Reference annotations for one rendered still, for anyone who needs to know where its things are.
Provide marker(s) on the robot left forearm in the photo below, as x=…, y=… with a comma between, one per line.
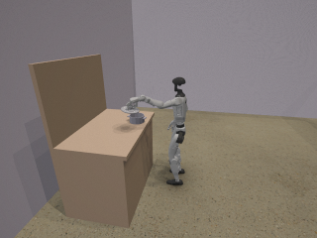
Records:
x=151, y=101

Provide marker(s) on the robot right hand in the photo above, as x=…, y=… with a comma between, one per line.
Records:
x=173, y=125

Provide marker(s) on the robot left hand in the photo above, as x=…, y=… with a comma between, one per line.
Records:
x=133, y=100

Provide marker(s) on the table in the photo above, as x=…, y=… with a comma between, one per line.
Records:
x=101, y=161

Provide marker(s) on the robot torso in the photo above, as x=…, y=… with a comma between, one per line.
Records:
x=179, y=115

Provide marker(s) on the humanoid robot head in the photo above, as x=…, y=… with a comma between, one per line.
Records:
x=177, y=82

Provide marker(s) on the lid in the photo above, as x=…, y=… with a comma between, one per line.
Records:
x=130, y=111

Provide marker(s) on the robot left upper arm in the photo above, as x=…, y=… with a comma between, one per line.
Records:
x=174, y=102

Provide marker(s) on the pot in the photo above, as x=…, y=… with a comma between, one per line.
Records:
x=137, y=118

